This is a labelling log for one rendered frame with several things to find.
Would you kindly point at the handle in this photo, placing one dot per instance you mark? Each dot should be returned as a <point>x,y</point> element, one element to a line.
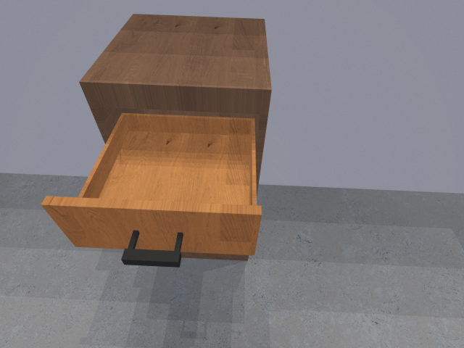
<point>148,257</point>

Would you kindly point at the cabinet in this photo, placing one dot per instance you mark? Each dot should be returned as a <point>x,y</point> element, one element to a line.
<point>184,65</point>

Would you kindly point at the drawer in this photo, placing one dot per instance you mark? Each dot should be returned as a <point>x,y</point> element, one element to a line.
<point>164,174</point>

